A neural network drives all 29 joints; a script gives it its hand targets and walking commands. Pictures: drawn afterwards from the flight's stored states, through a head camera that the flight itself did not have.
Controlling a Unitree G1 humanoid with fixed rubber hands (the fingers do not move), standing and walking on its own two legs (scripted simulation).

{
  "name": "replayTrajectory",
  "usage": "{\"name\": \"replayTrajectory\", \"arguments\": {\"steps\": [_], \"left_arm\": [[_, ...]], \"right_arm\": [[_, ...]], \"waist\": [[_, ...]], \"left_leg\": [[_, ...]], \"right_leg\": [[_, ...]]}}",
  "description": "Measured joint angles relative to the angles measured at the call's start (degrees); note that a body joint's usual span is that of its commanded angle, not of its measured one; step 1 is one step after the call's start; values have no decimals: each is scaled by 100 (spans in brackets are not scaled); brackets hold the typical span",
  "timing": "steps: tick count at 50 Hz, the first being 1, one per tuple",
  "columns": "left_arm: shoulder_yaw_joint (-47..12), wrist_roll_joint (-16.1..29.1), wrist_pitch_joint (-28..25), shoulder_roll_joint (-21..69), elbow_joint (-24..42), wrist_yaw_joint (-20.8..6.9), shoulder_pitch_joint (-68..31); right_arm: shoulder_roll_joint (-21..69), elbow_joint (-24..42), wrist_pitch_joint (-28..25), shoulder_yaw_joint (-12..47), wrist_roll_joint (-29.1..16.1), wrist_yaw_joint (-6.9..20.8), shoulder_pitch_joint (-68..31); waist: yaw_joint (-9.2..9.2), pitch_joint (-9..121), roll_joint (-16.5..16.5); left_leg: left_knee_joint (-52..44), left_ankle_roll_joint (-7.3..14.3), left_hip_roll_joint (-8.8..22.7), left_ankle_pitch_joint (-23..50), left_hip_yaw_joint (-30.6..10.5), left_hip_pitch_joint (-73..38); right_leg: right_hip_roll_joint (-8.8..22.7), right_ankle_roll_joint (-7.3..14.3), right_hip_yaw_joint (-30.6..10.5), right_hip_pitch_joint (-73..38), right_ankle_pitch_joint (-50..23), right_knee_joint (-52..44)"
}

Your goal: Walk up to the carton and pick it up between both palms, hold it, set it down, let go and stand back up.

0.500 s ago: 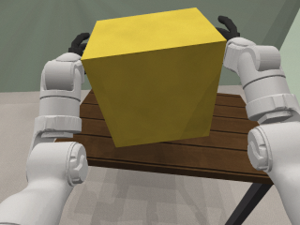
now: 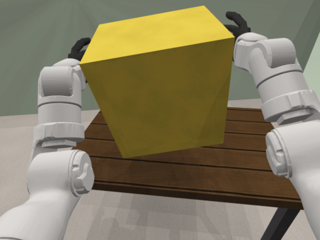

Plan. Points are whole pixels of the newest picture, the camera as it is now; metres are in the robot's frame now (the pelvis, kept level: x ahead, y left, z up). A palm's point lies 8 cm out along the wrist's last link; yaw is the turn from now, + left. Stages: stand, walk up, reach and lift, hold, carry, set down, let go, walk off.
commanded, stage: hold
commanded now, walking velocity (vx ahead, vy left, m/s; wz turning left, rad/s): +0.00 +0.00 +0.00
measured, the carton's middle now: (162, 84) +0.39 -0.02 +0.29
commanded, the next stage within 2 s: none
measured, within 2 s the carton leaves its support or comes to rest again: neither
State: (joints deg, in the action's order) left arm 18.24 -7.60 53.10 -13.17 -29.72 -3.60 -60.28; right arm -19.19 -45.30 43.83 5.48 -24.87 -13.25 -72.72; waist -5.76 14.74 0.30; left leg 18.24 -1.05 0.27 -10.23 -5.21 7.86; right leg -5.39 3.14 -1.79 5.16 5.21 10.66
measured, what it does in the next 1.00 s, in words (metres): stands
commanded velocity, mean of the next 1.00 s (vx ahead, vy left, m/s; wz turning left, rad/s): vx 0.00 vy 0.00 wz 0.00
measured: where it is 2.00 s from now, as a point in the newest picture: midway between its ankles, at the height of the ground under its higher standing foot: outside the picture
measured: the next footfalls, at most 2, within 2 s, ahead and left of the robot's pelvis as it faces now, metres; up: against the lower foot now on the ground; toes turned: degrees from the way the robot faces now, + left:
none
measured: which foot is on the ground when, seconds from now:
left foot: down 0.00-1.00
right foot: down 0.00-1.00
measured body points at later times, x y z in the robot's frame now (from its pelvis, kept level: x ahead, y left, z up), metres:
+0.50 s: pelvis -0.05 +0.02 +0.00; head -0.15 +0.03 +0.43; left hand +0.34 +0.16 +0.38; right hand +0.31 -0.18 +0.43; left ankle -0.01 +0.13 -0.75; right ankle +0.00 -0.08 -0.75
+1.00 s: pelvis -0.02 -0.02 +0.00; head -0.13 +0.01 +0.43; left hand +0.37 +0.19 +0.36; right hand +0.35 -0.16 +0.39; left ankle -0.01 +0.13 -0.75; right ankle +0.00 -0.08 -0.75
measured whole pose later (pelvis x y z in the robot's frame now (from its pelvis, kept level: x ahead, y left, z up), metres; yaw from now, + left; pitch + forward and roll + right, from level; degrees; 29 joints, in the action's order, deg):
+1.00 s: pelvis -0.02 -0.02 +0.00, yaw +0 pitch +1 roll -1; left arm 20.0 -9.3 42.8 -18.0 -53.1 -3.9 -72.5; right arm -13.9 -57.1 35.5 -3.4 -18.0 -12.3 -75.2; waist -4.2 18.0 -2.2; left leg 20.7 -2.8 1.5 -9.4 -6.6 11.3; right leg -7.1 4.8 -1.8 7.3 3.3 10.0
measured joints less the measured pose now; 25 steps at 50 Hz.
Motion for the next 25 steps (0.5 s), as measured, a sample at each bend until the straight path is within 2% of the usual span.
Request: {"name": "replayTrajectory", "arguments": {"steps": [6, 11, 16, 20, 25], "left_arm": [[48, -48, 152, -19, 459, -104, 472], [-67, -56, 222, -103, 255, -129, 372], [-136, -33, -12, -161, -590, -70, -307], [-101, -90, -228, -174, -1338, -3, -1013], [-183, -42, -626, -169, -2261, 154, -1760]], "right_arm": [[241, 495, 26, -30, -108, -221, 582], [342, 471, 79, -200, -10, -221, 703], [270, -64, 122, -635, 286, -58, 184], [129, -728, 70, -992, 694, 193, -487], [-178, -1478, -139, -1117, 980, 466, -1158]], "waist": [[-7, 157, -93], [4, 243, -160], [4, 289, -132], [8, 182, -110], [46, 161, -52]], "left_leg": [[10, -63, 53, 25, -39, -49], [155, -59, 53, 31, -13, 42], [281, -1, -21, 110, -24, 323], [261, 100, -115, 234, 21, 506], [104, 165, -199, 435, 59, 712]], "right_leg": [[-53, 49, 32, -105, -89, -104], [-59, 41, 16, -9, -111, 31], [5, 7, 40, 255, -172, 145], [95, -32, 18, 564, -112, 401], [172, -44, -28, 926, 38, 611]]}}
